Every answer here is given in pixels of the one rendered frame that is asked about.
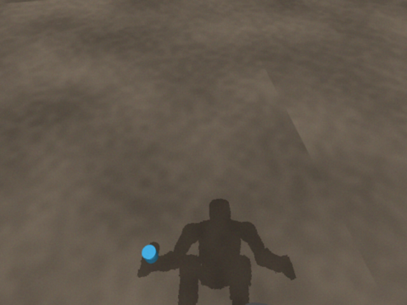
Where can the tin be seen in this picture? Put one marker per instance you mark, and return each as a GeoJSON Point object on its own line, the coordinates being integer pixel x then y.
{"type": "Point", "coordinates": [150, 254]}

